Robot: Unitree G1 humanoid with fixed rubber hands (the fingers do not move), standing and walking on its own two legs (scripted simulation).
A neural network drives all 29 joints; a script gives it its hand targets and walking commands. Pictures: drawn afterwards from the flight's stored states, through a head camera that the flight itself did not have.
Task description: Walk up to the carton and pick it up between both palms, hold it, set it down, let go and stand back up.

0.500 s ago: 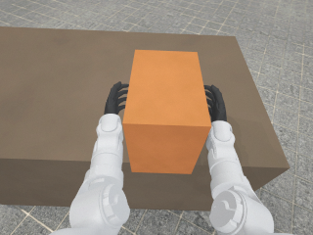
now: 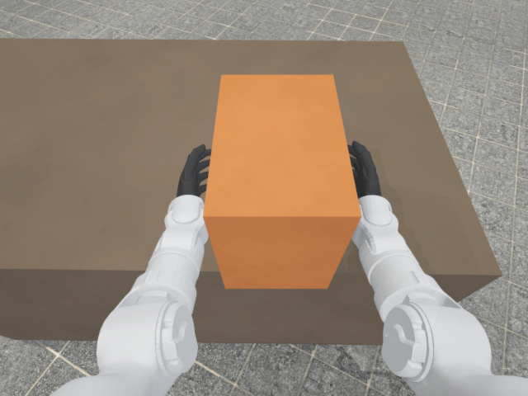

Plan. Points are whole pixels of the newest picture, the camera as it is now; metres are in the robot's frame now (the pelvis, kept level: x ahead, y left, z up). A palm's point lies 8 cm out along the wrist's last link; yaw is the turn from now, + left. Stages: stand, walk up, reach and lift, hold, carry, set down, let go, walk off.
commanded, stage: set down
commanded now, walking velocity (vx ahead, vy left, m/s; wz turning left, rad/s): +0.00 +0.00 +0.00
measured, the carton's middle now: (276, 186) +0.44 +0.03 +0.02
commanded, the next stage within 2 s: none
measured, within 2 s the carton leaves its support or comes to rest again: neither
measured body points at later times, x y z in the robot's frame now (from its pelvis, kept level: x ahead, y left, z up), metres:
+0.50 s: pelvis +0.01 -0.01 +0.00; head +0.03 -0.01 +0.44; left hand +0.42 +0.21 +0.09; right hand +0.45 -0.17 +0.09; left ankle +0.00 +0.11 -0.74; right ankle -0.01 -0.12 -0.74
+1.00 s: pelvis -0.02 -0.02 +0.00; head -0.02 -0.01 +0.45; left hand +0.42 +0.21 +0.18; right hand +0.44 -0.13 +0.18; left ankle +0.00 +0.11 -0.74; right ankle -0.01 -0.12 -0.74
